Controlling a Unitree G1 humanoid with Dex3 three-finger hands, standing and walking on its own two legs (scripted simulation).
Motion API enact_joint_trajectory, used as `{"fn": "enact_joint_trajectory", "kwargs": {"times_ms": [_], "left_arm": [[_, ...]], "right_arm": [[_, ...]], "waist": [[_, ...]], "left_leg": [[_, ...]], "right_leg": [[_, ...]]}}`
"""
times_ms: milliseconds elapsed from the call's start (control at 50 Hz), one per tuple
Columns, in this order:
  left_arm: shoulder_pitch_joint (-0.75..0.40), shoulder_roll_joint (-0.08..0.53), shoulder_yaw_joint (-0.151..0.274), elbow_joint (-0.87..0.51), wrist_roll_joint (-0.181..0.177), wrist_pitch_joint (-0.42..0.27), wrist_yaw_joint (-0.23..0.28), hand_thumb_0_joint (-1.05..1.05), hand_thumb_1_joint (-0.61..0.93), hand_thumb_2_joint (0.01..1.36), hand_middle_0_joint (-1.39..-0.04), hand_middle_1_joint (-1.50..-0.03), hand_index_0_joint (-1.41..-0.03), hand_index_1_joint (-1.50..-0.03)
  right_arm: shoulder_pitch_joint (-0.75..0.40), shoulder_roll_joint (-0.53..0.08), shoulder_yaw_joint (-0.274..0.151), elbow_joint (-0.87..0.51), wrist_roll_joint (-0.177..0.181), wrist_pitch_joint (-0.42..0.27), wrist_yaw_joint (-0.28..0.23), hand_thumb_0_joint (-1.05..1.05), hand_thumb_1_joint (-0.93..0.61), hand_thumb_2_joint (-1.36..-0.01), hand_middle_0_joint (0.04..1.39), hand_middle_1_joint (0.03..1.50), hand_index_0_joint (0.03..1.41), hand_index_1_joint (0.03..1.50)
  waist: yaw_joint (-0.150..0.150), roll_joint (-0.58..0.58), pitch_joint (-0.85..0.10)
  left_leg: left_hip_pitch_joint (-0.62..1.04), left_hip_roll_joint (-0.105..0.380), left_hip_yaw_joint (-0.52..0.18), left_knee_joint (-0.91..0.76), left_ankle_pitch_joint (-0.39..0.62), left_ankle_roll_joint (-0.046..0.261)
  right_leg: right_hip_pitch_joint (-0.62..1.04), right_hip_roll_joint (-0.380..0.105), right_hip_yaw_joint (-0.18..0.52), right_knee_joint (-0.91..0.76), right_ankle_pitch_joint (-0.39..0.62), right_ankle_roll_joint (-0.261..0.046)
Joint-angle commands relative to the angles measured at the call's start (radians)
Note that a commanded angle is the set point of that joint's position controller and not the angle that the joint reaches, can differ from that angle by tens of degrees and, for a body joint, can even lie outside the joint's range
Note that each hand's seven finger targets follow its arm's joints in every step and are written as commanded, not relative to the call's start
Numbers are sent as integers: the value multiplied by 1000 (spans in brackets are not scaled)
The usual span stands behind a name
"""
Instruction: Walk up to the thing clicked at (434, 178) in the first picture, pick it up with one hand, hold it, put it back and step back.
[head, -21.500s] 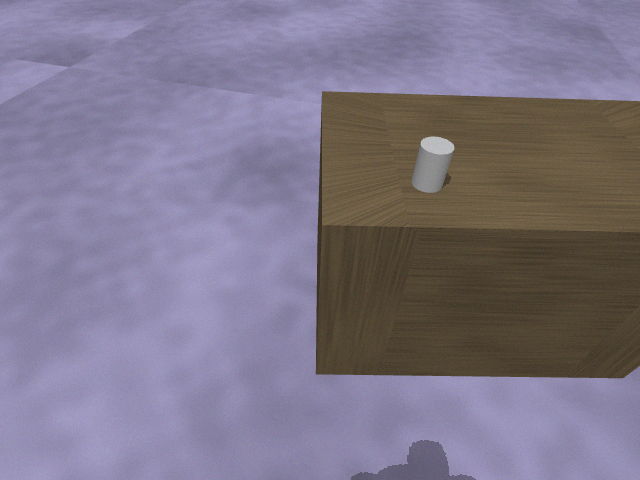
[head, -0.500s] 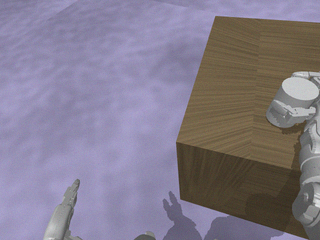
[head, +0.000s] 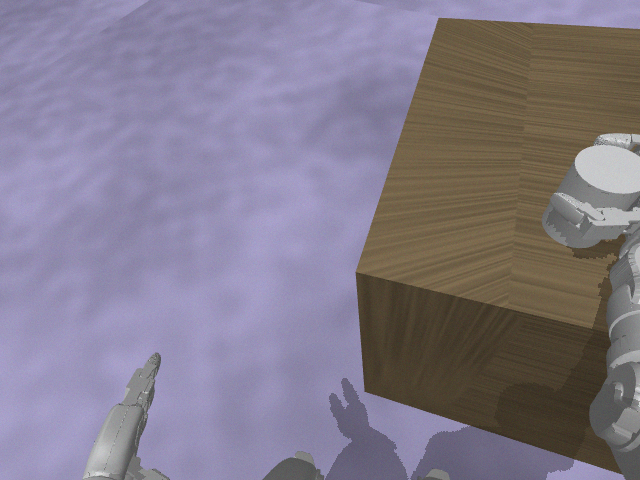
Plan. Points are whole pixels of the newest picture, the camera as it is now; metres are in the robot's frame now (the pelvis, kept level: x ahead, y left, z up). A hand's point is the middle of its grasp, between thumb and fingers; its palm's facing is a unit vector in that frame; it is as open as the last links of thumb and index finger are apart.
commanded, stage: open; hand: right
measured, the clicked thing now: (590, 199) +0.52 -0.23 +0.06
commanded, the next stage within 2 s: withdraw in 0.34 s
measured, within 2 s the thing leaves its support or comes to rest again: neither
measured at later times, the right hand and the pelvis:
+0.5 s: hand (600, 188) +0.52 -0.23 +0.08, palm faces +0.26 +0.97 +0.00, open 14.2 cm; pelvis -0.01 +0.00 +0.00, yaw +0 degrees
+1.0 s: hand out of the picture +0.51 -0.30 +0.19, palm faces +0.27 +0.96 -0.09, open 17.2 cm; pelvis +0.02 +0.00 +0.03, yaw -1 degrees
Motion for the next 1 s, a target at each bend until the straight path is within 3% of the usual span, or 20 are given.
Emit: {"fn": "enact_joint_trajectory", "kwargs": {"times_ms": [0,80,140,160,180,360,380,500,520,540,620,700,740,800,840,880,920,940,960,980], "left_arm": [[-1,165,96,-178,-8,-55,21,0,-514,35,-51,-55,-60,-46],[-1,162,88,-192,-7,-56,24,0,-536,53,-49,-50,-49,-49],[4,170,94,-190,-10,-51,22,0,-540,54,-48,-49,-47,-50],[23,169,97,-174,-7,-47,22,0,-538,53,-48,-50,-47,-50],[9,169,95,-189,-7,-48,22,0,-540,53,-49,-49,-48,-50],[15,168,96,-200,-7,-51,23,0,-549,56,-48,-49,-43,-54],[2,160,86,-203,-8,-52,23,0,-550,57,-47,-49,-42,-55],[19,185,107,-215,-9,-49,28,0,-511,29,-56,-55,-60,-49],[29,181,92,-200,-10,-44,25,0,-512,31,-55,-54,-58,-50],[29,183,102,-217,-14,-43,29,0,-516,33,-54,-52,-56,-49],[47,165,75,-155,-20,-24,28,0,-523,39,-51,-49,-50,-49],[-13,174,75,-84,-28,-20,39,0,-533,42,-50,-44,-46,-47],[-63,157,40,-72,-38,-22,42,0,-540,46,-47,-41,-42,-46],[-70,172,45,-45,-52,-26,47,0,-551,50,-49,-41,-42,-49],[-42,143,10,21,-59,-23,40,0,-558,48,-50,-40,-42,-49],[-89,142,-4,-38,-67,-35,38,0,-548,38,-52,-44,-50,-47],[-26,165,10,-19,-72,-36,42,0,-574,74,-65,-48,-48,-65],[-57,169,2,-90,-83,-17,29,0,-548,65,-62,-54,-52,-63],[-5,174,26,-68,-89,-2,24,0,-541,60,-60,-53,-53,-60],[47,153,12,-46,-92,5,15,0,-541,62,-58,-53,-51,-60]], "right_arm": [[-479,-227,12,-205,8,-72,3,0,272,-571,1073,863,1088,863],[-512,-234,12,-243,6,-70,4,0,396,-431,856,677,869,678],[-473,-259,-6,-206,5,-64,-1,0,423,-339,781,580,788,581],[-479,-241,7,-182,1,-64,-1,0,436,-314,745,548,752,549],[-477,-259,-6,-189,0,-66,-4,0,434,-304,713,525,719,525],[-525,-259,3,-231,1,-69,-4,0,415,-218,466,349,465,349],[-480,-225,21,-163,1,-63,-3,0,413,-202,440,326,437,326],[-485,-320,-31,-222,1,-66,-7,0,383,-215,236,240,237,240],[-507,-361,-47,-267,-2,-68,-6,0,379,-218,242,244,242,244],[-518,-361,-42,-280,0,-65,-4,0,365,-190,224,214,220,214],[-544,-441,-71,-361,2,-41,-2,0,426,-84,144,111,134,111],[-565,-442,-44,-340,11,5,20,0,472,-20,89,46,77,45],[-565,-442,-29,-345,14,33,40,0,512,-15,78,43,68,42],[-458,-364,11,-186,28,95,88,0,522,-22,68,42,61,42],[-397,-326,31,-103,39,134,128,0,504,-28,70,42,63,42],[-423,-323,38,-143,53,165,163,0,482,-36,69,43,63,43],[-396,-307,34,-106,73,196,187,0,456,-54,67,55,68,54],[-289,-446,58,-59,-32,218,128,0,469,-50,68,55,68,55],[-356,-415,69,-137,-19,223,103,0,492,-47,66,56,67,56],[-353,-384,93,-135,-17,233,98,0,507,-44,65,57,67,57]], "waist": [[5,-207,-483],[16,-207,-535],[-1,-208,-503],[16,-193,-470],[1,-195,-465],[11,-210,-502],[14,-181,-465],[11,-189,-523],[-15,-221,-543],[0,-223,-556],[-51,-281,-573],[-53,-289,-518],[-73,-289,-519],[-46,-176,-457],[-44,-118,-369],[-55,-106,-405],[-36,-55,-354],[-103,-42,-317],[-69,-61,-344],[-68,-63,-310]], "left_leg": [[93,-25,45,-104,289,43],[106,-26,44,-102,334,40],[92,-27,50,-98,302,44],[81,-29,51,-102,281,46],[86,-28,48,-103,273,45],[77,-27,47,-99,271,45],[70,-30,51,-102,253,46],[132,-25,41,-112,294,37],[142,-24,38,-112,313,37],[151,-25,41,-115,323,39],[199,-22,36,-140,355,39],[205,-23,41,-174,356,45],[232,-22,43,-192,365,45],[264,-26,53,-226,409,36],[272,-22,47,-247,439,27],[306,-18,44,-254,454,23],[296,-20,49,-275,433,21],[341,-9,38,-304,420,18],[348,-9,34,-307,428,17],[331,-8,37,-318,418,15]], "right_leg": [[451,20,-4,-115,265,-15],[481,17,-3,-98,313,-18],[467,17,1,-114,297,-14],[442,19,1,-120,266,-14],[435,20,-1,-121,249,-14],[455,17,0,-112,244,-16],[437,17,1,-118,228,-16],[430,22,-9,-100,237,-24],[454,24,-14,-102,267,-21],[476,24,-12,-105,280,-21],[536,30,-22,-131,333,-16],[580,27,-18,-171,375,-8],[608,24,-16,-194,402,-6],[605,19,-12,-218,432,-12],[547,23,-18,-224,428,-21],[571,26,-18,-241,439,-26],[569,24,-16,-262,408,-30],[549,37,-43,-290,381,-23],[583,35,-47,-302,377,-24],[598,35,-52,-309,374,-26]]}}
